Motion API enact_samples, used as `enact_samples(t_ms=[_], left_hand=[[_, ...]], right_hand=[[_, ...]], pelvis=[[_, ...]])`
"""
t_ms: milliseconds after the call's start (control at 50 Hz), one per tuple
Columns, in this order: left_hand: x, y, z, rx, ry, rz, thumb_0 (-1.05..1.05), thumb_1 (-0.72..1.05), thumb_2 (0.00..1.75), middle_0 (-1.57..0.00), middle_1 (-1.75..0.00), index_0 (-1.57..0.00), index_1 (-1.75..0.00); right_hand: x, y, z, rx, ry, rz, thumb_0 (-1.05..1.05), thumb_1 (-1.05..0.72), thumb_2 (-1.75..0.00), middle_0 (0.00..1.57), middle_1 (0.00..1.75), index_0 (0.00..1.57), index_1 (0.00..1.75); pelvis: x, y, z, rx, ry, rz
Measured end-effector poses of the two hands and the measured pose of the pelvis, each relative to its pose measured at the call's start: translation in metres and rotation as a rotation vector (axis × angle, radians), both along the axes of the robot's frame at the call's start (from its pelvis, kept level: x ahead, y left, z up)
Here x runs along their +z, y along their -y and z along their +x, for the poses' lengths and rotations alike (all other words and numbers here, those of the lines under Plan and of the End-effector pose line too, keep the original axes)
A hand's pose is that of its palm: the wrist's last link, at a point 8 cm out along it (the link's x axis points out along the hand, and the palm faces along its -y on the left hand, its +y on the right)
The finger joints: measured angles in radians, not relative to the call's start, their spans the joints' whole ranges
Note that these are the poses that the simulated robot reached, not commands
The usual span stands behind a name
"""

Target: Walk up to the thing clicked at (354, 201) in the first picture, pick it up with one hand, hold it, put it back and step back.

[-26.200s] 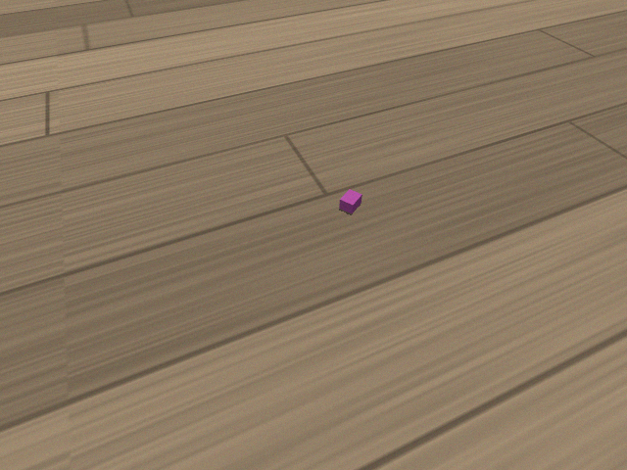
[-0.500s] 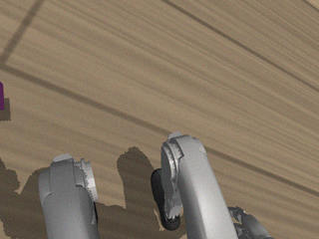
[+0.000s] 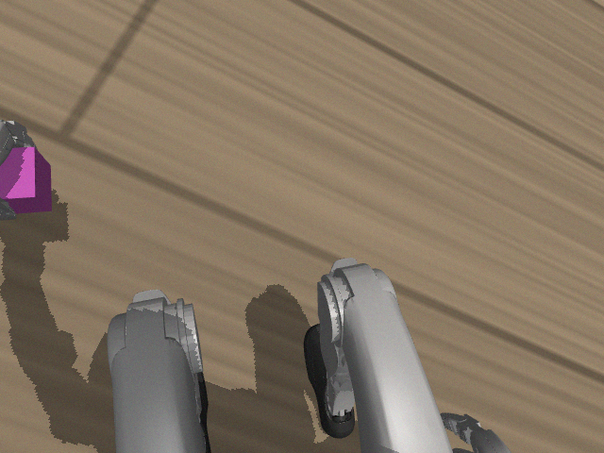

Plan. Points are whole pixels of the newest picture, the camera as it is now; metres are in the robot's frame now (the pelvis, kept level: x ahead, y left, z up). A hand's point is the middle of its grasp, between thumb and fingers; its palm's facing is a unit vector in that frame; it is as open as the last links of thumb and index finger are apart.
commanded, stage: lift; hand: left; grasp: from above
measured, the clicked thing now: (5, 182) +0.47 +0.34 -0.17
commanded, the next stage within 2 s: hold in 1.40 s
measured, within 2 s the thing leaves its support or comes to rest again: neither
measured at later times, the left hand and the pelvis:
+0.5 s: hand out of the picture +0.39 +0.32 +0.04, palm faces -0.44 -0.09 -0.89, open 9.3 cm; pelvis +0.00 +0.00 +0.12, yaw +4 degrees
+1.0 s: hand out of the picture +0.34 +0.28 +0.23, palm faces -0.45 -0.11 -0.89, open 9.3 cm; pelvis +0.03 -0.01 +0.30, yaw +7 degrees
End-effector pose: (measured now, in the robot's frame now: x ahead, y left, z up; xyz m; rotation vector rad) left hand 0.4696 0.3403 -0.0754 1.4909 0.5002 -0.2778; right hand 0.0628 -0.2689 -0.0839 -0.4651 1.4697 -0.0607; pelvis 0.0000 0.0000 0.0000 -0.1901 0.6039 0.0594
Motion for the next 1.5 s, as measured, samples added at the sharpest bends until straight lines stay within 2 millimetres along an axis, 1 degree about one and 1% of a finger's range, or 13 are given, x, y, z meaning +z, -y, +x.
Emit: enact_samples(t_ms=[100,220,300,400,500,600,760,880,1000,1120,1300,1500], left_hand=[[0.025,-0.001,-0.014,-0.008,-0.014,-0.009,-0.03,0.11,0.35,-0.75,-0.4,-0.82,-0.33],[0.065,-0.003,-0.031,-0.013,-0.001,-0.017,-0.03,0.11,0.36,-0.75,-0.4,-0.82,-0.34],[0.093,-0.001,-0.044,-0.016,0.004,-0.018,-0.03,0.12,0.36,-0.74,-0.41,-0.81,-0.34],[0.132,0.006,-0.06,-0.022,0.02,-0.027,-0.03,0.13,0.35,-0.73,-0.42,-0.8,-0.35],[0.175,0.015,-0.074,-0.02,0.038,-0.028,-0.03,0.13,0.34,-0.73,-0.41,-0.8,-0.35],[0.219,0.026,-0.09,-0.012,0.044,-0.033,-0.03,0.13,0.33,-0.73,-0.41,-0.8,-0.34],[0.292,0.043,-0.115,-0.005,0.053,-0.039,-0.03,0.13,0.34,-0.74,-0.41,-0.81,-0.35],[0.333,0.049,-0.124,0.015,0.039,-0.034,-0.03,0.13,0.35,-0.73,-0.41,-0.8,-0.35],[0.361,0.058,-0.127,0.01,0.029,-0.035,-0.03,0.14,0.34,-0.73,-0.41,-0.79,-0.36],[0.383,0.064,-0.122,0.005,0.029,-0.027,-0.03,0.14,0.34,-0.72,-0.43,-0.78,-0.37],[0.415,0.067,-0.109,0.027,0.032,-0.017,-0.03,0.15,0.34,-0.71,-0.44,-0.77,-0.39],[0.438,0.07,-0.104,0.021,0.007,-0.031,-0.03,0.15,0.34,-0.7,-0.44,-0.76,-0.39]], right_hand=[[0.011,-0.001,0.008,-0.018,0.027,0.009,0.0,-0.92,-0.9,0.2,0.3,0.2,0.3],[0.028,-0.003,0.028,-0.017,0.09,0.027,0.0,-0.92,-0.9,0.2,0.3,0.2,0.3],[0.043,-0.006,0.045,-0.013,0.146,0.043,0.0,-0.92,-0.9,0.2,0.29,0.2,0.3],[0.069,-0.01,0.065,-0.009,0.212,0.061,0.0,-0.92,-0.9,0.2,0.3,0.2,0.3],[0.099,-0.013,0.081,-0.009,0.269,0.075,0.0,-0.91,-0.9,0.2,0.3,0.2,0.3],[0.134,-0.015,0.09,-0.024,0.317,0.089,0.0,-0.91,-0.9,0.2,0.3,0.2,0.3],[0.197,-0.018,0.096,-0.049,0.383,0.107,0.0,-0.91,-0.9,0.2,0.3,0.2,0.3],[0.24,-0.018,0.097,-0.064,0.425,0.112,0.0,-0.91,-0.9,0.2,0.3,0.2,0.3],[0.274,-0.014,0.099,-0.082,0.45,0.105,0.01,-0.91,-0.9,0.2,0.3,0.2,0.3],[0.298,-0.012,0.102,-0.092,0.45,0.1,0.01,-0.92,-0.9,0.2,0.3,0.2,0.3],[0.323,-0.016,0.109,-0.116,0.442,0.118,0.01,-0.91,-0.9,0.2,0.3,0.2,0.3],[0.343,-0.021,0.127,-0.121,0.454,0.134,0.01,-0.91,-0.9,0.2,0.3,0.2,0.3]], pelvis=[[0.016,0.0,0.0,0.009,-0.007,0.012],[0.04,0.0,0.0,0.016,-0.005,0.029],[0.06,0.001,0.0,0.02,0.003,0.038],[0.089,0.002,0.002,0.027,0.023,0.053],[0.122,0.004,0.003,0.034,0.053,0.069],[0.159,0.006,0.006,0.038,0.094,0.087],[0.223,0.008,0.013,0.047,0.181,0.117],[0.264,0.009,0.021,0.052,0.241,0.136],[0.296,0.009,0.031,0.054,0.286,0.149],[0.321,0.007,0.042,0.053,0.321,0.16],[0.35,0.003,0.058,0.047,0.368,0.175],[0.371,0.001,0.073,0.045,0.407,0.186]])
